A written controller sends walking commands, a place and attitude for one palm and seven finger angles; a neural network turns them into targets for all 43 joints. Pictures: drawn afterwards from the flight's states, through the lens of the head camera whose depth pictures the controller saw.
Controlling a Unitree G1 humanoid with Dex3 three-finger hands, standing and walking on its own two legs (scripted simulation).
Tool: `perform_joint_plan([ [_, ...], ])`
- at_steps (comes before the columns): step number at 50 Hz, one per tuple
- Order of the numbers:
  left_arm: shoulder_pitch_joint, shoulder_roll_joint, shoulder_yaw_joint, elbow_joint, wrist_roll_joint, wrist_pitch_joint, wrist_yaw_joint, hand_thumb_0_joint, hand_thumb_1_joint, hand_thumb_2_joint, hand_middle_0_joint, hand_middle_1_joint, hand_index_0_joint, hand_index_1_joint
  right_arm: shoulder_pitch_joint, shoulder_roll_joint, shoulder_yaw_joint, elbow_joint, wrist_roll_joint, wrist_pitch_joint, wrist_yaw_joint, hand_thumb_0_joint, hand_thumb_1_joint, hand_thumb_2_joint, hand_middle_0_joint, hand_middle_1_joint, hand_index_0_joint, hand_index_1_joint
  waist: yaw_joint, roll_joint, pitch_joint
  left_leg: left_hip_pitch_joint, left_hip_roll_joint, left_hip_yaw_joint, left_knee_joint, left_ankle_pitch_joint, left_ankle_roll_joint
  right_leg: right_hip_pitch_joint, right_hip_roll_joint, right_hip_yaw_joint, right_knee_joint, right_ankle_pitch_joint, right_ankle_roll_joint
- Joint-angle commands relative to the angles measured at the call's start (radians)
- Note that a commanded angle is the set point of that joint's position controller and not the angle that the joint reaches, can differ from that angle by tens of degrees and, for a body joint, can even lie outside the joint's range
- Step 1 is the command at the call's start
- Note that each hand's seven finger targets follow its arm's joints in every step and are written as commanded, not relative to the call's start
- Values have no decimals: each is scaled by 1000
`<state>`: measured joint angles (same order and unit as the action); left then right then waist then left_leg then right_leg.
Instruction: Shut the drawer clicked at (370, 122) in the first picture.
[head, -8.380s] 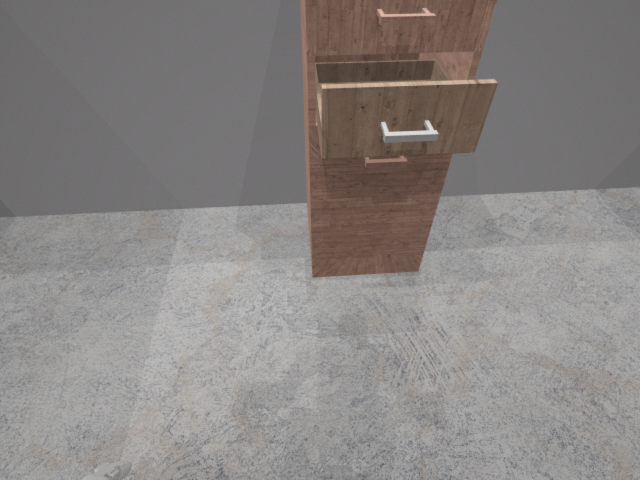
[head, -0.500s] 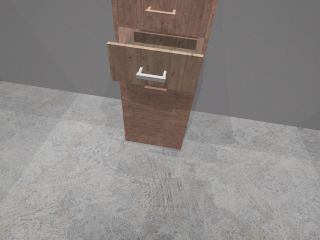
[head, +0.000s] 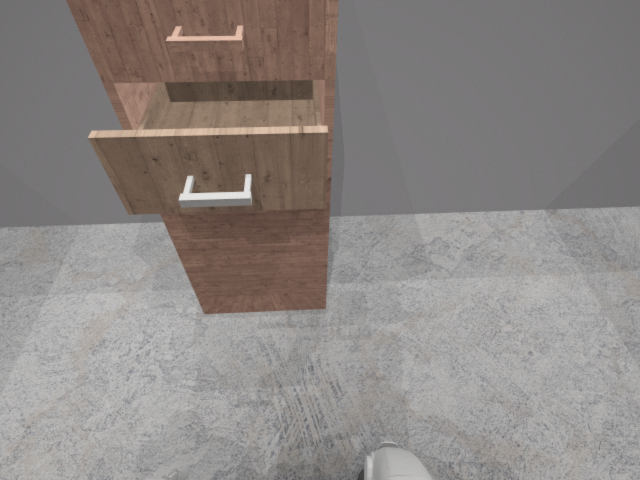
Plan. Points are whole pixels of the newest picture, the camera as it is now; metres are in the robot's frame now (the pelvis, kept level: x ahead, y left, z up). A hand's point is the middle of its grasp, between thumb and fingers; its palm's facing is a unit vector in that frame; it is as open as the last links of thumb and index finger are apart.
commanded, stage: take the last steps up to it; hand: left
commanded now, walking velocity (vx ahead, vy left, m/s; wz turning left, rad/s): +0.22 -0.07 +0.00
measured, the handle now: (217, 190) +0.57 +0.17 +0.01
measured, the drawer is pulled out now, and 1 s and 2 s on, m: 0.17 0.17 0.17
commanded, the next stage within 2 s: come to a stop and stand still in 0.16 s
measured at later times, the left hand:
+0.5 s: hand out of the picture +0.13 +0.12 -0.18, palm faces +0.11 -0.98 -0.19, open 7.3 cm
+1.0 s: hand out of the picture +0.12 +0.16 -0.18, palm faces +0.05 -0.97 -0.23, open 7.4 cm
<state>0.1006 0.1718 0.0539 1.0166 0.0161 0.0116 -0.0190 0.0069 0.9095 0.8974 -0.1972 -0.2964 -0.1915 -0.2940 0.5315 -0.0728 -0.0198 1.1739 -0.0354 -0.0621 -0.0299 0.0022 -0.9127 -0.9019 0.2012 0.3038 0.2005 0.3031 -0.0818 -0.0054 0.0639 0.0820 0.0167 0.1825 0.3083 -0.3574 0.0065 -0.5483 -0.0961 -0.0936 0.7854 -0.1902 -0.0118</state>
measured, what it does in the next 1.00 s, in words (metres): walks ahead: right foot, then left foot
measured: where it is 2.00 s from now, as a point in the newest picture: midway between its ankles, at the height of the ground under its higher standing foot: outside the picture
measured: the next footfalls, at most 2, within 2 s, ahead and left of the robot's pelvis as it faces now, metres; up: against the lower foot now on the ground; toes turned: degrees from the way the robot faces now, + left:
right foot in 0.08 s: +0.18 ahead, -0.13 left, +0.00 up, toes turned -8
left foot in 0.50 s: +0.17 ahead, +0.07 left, +0.00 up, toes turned +4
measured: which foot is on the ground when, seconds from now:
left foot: down 0.00-0.08, up 0.10-0.48, down 0.50-1.00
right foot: up 0.00-0.06, down 0.08-1.00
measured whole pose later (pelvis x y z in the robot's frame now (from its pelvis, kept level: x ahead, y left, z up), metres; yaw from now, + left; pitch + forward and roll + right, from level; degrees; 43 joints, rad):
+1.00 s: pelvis +0.11 -0.03 -0.01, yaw +1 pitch -2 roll -2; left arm 0.33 0.18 0.02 0.99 0.03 0.02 0.04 0.01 0.90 0.90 -0.20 -0.30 -0.20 -0.30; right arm 0.31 -0.19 -0.06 1.00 -0.02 0.04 -0.01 0.00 -0.92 -0.90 0.20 0.30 0.20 0.30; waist 0.00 0.02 -0.01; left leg -0.32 0.04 0.05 0.69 -0.33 0.01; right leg -0.26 0.00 -0.17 0.55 -0.25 -0.05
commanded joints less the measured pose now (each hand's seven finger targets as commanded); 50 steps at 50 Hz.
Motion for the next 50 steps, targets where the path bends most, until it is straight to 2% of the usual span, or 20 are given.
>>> perform_joint_plan([
  [1, 30, 34, 3, -51, -1, -44, 2, 0, 900, 900, -200, -300, -200, -300, 42, -188, -39, -16, 6, -8, -14, 0, -900, -900, 200, 300, 200, 300, 69, 101, 24, -69, 277, -119, 106, 894, 118, 169, 74, -58, -181, -35, -43],
  [2, 155, 49, 11, -10, 3, -53, 5, 0, 900, 900, -200, -300, -200, -300, 23, -196, -41, -20, 13, -8, -12, 0, -900, -900, 200, 300, 200, 300, 124, 88, -53, -102, 245, -91, 227, 875, 89, 340, 96, -73, -255, 46, -48],
  [3, 284, 98, 25, 34, 9, -68, 11, 0, 900, 900, -200, -300, -200, -300, 16, -181, -40, -24, 23, -10, -4, 0, -900, -900, 200, 300, 200, 300, 178, 47, -141, -254, 204, -72, 406, 730, 55, 591, 38, -5, -279, 124, -74],
  [4, 411, 196, 52, 62, 11, -79, 26, 0, 900, 900, -200, -300, -200, -300, 56, -125, -35, -46, 35, -11, 5, 0, -900, -900, 200, 300, 200, 300, 209, -171, -284, -497, 75, -12, 707, 176, 8, 849, -238, 314, -309, 306, -168],
  [5, 452, 249, 53, 78, -9, -79, 29, 0, 900, 900, -200, -300, -200, -300, 37, -126, -29, -67, 41, -4, 0, 0, -900, -900, 200, 300, 200, 300, 192, -171, -342, -576, -3, -99, 971, -261, 2, 843, -371, 510, -396, 492, -251],
  [6, 365, 222, 44, 53, -16, -67, 37, 0, 900, 900, -200, -300, -200, -300, -9, -129, -36, -81, 40, 6, -3, 0, -900, -900, 200, 300, 200, 300, 170, -60, -225, -597, 40, -177, 1039, -211, 19, 706, -360, 426, -436, 459, -260],
  [9, 171, 101, 13, 18, -12, -73, 42, 0, 900, 900, -200, -300, -200, -300, -79, -81, -39, -84, 22, 34, 7, 0, -900, -900, 200, 300, 200, 300, 90, -26, -4, -577, 124, -190, 998, -30, 9, 313, -264, 254, -545, 181, -183],
  [12, 134, 28, 3, 8, 4, -83, 48, 0, 900, 900, -200, -300, -200, -300, -14, -50, -39, -68, 8, 60, 11, 0, -900, -900, 200, 300, 200, 300, 23, -69, 2, -498, 124, -166, 858, 39, -14, 185, -189, 98, -591, 154, -144],
  [14, 127, 20, -8, -1, 4, -81, 49, 0, 900, 900, -200, -300, -200, -300, -44, -52, -34, -82, 8, 69, 12, 0, -900, -900, 200, 300, 200, 300, 25, -86, 8, -466, 114, -150, 747, 54, -30, 151, -169, 70, -595, 196, -147],
  [20, 166, 85, -4, 17, 5, -52, 55, 0, 900, 900, -200, -300, -200, -300, -197, -86, -18, -123, 27, 71, 5, 0, -900, -900, 200, 300, 200, 300, 80, -87, -45, -391, 66, -144, 387, 38, -50, 300, -175, 109, -489, 416, -168],
  [23, 169, 98, -1, 24, -3, -37, 61, 0, 900, 900, -200, -300, -200, -300, -200, -113, -24, -123, 28, 69, 1, 0, -900, -900, 200, 300, 200, 300, 64, -71, -57, -258, 59, -150, 171, 220, -48, 281, -149, 101, -396, 354, -120],
  [26, 232, 48, -12, 18, -6, -15, 65, 0, 900, 900, -200, -300, -200, -300, -246, -196, -34, -149, 23, 54, -8, 0, -900, -900, 200, 300, 200, 300, 104, 74, -58, -234, 218, -265, 99, 635, 42, 280, -15, 43, -319, 88, -15],
  [29, 244, 53, -12, 32, -4, -1, 62, 0, 900, 900, -200, -300, -200, -300, -320, -189, -31, -165, 26, 60, -15, 0, -900, -900, 200, 300, 200, 300, 111, 168, -35, -328, 214, -282, 14, 465, 73, 349, 5, 27, -298, -32, 8],
  [35, 247, 67, -12, 31, 4, -9, 54, 0, 900, 900, -200, -300, -200, -300, -338, -172, -36, -176, 25, 70, -5, 0, -900, -900, 200, 300, 200, 300, 92, 37, -50, -313, 126, -224, 46, 121, 23, 309, -29, 106, -430, -42, -18],
  [40, 227, 66, -14, 37, 4, -15, 53, 0, 900, 900, -200, -300, -200, -300, -298, -146, -28, -148, 21, 71, 2, 0, -900, -900, 200, 300, 200, 300, 76, -21, -11, -294, 93, -200, 48, 47, 11, 225, -48, 138, -513, -232, -25],
  [41, 217, 231, -36, -47, 32, -24, 62, 0, 900, 900, -200, -300, -200, -300, -322, -285, -51, -250, -1, 70, 5, 0, -900, -900, 200, 300, 200, 300, 41, -57, 81, -302, 46, -212, 111, 139, 10, 181, -15, 138, -450, -135, -18],
  [42, 232, 145, -23, -68, 21, -17, 64, 0, 900, 900, -200, -300, -200, -300, -295, -224, -53, -256, 8, 61, 5, 0, -900, -900, 200, 300, 200, 300, 72, -78, -100, -295, 65, -169, 213, 55, 9, 214, -76, 166, -465, -263, -19],
  [44, 213, 152, -13, -91, 21, -15, 69, 0, 900, 900, -200, -300, -200, -300, -248, -166, -45, -236, 9, 79, 7, 0, -900, -900, 200, 300, 200, 300, 68, -154, -129, -370, -2, -129, 372, 2, -1, 254, -145, 238, -550, -292, -60],
  [47, 177, 143, -6, -118, 16, -13, 73, 0, 900, 900, -200, -300, -200, -300, -237, -151, -43, -249, 13, 88, 15, 0, -900, -900, 200, 300, 200, 300, 61, -113, -35, -424, 27, -145, 473, -19, 13, 175, -166, 226, -547, -301, -116],
  [50, 175, 153, -5, -121, 12, -14, 70, 0, 900, 900, -200, -300, -200, -300, -184, -144, -31, -232, 20, 65, 13, 0, -900, -900, 200, 300, 200, 300, 49, -21, 9, -347, 36, -150, 233, 99, 14, 155, -114, 151, -455, -224, -100],
])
